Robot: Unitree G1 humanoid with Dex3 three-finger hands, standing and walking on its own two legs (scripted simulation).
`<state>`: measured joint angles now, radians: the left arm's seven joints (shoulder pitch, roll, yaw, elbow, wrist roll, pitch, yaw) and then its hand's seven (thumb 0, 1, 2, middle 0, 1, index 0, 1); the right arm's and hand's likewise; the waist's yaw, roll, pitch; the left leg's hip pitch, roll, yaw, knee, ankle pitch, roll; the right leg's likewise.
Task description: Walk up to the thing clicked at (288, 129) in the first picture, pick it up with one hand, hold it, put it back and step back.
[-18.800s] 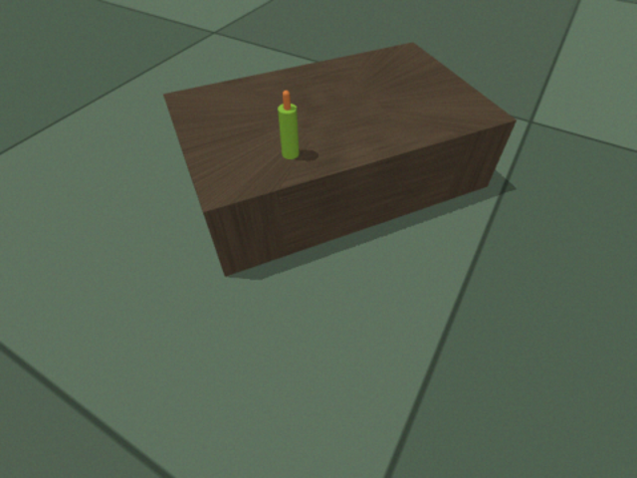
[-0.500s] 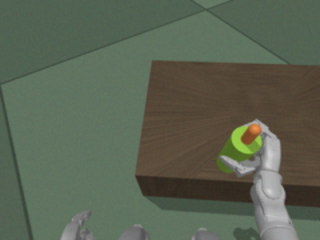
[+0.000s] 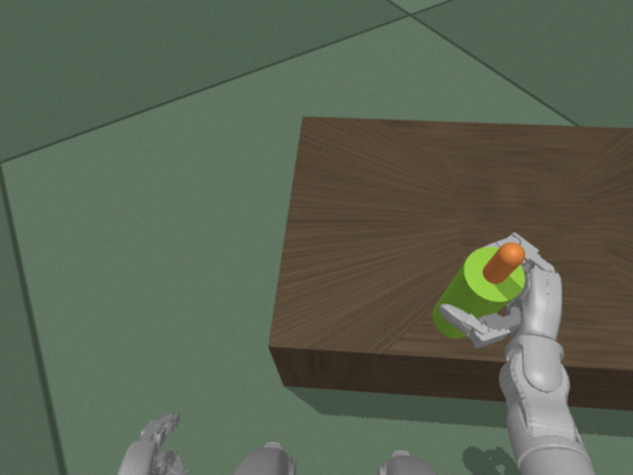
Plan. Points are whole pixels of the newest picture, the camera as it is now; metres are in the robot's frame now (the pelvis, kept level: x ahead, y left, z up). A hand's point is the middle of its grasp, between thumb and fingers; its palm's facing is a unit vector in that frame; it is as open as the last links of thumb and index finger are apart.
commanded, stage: crouch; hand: right
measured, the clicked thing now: (477, 291) +0.33 -0.16 +0.04
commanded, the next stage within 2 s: lower in 1.38 s
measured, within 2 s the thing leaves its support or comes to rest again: neither
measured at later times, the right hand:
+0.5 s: hand (465, 288) +0.38 -0.18 -0.06, palm faces +0.23 +0.97 -0.05, open 9.6 cm
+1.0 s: hand (453, 273) +0.45 -0.20 -0.15, palm faces +0.28 +0.96 -0.03, open 9.6 cm
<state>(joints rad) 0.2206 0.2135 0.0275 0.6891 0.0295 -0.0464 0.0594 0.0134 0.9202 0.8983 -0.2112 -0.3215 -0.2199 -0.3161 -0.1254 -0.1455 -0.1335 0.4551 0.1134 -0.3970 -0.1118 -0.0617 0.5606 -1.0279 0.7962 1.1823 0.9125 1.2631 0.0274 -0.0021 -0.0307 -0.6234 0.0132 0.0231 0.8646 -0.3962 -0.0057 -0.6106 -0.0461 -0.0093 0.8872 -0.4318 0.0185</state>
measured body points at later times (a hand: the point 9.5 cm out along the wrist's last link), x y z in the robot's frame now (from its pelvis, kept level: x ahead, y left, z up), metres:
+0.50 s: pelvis -0.02 +0.00 -0.05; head +0.10 -0.02 +0.38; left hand +0.09 +0.27 -0.16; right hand +0.36 -0.23 -0.05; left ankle +0.02 +0.12 -0.69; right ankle +0.01 -0.13 -0.69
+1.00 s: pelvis -0.04 +0.00 -0.13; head +0.14 -0.02 +0.28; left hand +0.00 +0.27 -0.26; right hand +0.43 -0.25 -0.14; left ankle +0.02 +0.12 -0.69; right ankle +0.01 -0.13 -0.69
